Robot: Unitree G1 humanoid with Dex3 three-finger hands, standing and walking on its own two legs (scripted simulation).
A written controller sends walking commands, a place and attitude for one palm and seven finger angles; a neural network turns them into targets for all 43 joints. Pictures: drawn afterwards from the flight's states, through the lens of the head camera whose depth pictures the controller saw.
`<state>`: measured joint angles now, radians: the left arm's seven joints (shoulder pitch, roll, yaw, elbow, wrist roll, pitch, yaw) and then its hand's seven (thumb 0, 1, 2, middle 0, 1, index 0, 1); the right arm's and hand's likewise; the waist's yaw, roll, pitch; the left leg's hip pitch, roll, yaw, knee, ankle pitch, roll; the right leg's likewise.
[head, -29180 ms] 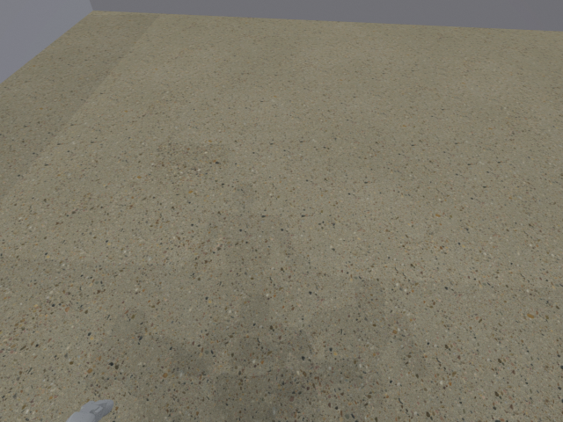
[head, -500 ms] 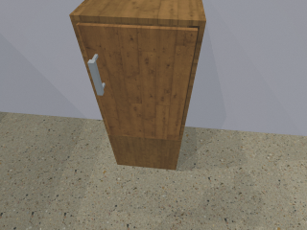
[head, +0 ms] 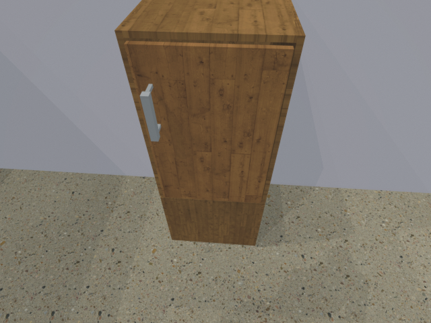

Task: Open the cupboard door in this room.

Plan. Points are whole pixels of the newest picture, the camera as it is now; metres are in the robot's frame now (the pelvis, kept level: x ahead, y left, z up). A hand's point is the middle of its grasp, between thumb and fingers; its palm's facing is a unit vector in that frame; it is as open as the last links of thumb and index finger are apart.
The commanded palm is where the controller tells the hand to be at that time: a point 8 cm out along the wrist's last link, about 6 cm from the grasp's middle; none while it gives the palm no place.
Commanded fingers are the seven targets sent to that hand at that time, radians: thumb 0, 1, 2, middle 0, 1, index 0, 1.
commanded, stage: look again from close up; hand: left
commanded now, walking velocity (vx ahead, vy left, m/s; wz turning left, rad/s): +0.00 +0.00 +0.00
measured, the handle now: (152, 113) +0.60 +0.21 +0.06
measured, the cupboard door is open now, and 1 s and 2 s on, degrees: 0 0 0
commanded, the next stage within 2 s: shuffle to correct the standing spot in 0.16 s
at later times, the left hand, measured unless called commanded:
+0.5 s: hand out of the picture +0.01 +0.17 -0.18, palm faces +0.04 -0.98 -0.18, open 7.3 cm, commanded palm none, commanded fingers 0.00 0.90 0.90 -0.20 -0.30 -0.20 -0.30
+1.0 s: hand out of the picture +0.07 +0.19 -0.18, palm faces +0.00 -0.97 -0.25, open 7.3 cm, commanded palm none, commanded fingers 0.00 0.90 0.90 -0.20 -0.30 -0.20 -0.30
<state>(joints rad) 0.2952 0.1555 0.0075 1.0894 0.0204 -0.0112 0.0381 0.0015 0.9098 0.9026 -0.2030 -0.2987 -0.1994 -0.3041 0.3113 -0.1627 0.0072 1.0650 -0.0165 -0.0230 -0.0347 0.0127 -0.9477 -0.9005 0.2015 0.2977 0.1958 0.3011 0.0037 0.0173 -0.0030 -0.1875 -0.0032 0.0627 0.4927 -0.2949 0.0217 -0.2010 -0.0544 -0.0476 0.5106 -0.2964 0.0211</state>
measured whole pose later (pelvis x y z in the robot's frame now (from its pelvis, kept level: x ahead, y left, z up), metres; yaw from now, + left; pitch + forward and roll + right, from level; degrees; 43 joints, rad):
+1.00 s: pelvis +0.01 +0.00 -0.01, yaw -1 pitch +0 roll +0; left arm 0.23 0.19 0.02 0.98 0.02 -0.03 0.06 0.00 0.91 0.90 -0.20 -0.30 -0.20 -0.30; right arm 0.19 -0.18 -0.03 0.97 -0.01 0.00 -0.02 0.00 -0.91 -0.90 0.20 0.30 0.20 0.30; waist -0.01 0.00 0.07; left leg -0.26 0.02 0.05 0.61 -0.35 0.02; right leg -0.24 -0.04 -0.04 0.60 -0.36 0.02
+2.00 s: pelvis +0.02 -0.02 +0.00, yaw -1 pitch +0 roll +1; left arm 0.20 0.21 0.00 1.07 0.02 -0.02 0.02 0.00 0.91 0.90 -0.20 -0.30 -0.20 -0.30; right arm 0.20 -0.19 0.01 1.10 -0.01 -0.03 -0.03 0.00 -0.91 -0.90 0.20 0.30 0.20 0.30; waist 0.01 -0.01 0.02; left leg -0.18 0.01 0.05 0.46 -0.29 0.00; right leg -0.18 -0.04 -0.05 0.50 -0.32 0.00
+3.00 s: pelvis -0.03 +0.00 -0.05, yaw +0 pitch +10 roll -2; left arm 0.24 0.32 0.35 0.16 -0.34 -0.34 -0.39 0.00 0.01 0.52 -0.27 -0.88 -0.26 -0.88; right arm 0.33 -0.27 0.01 0.60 0.04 -0.25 -0.07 0.01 -0.90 -0.90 0.21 0.30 0.20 0.30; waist -0.01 0.02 -0.08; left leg -0.69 0.04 0.02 0.95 -0.43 0.01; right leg -0.65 -0.03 -0.08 0.91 -0.43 0.00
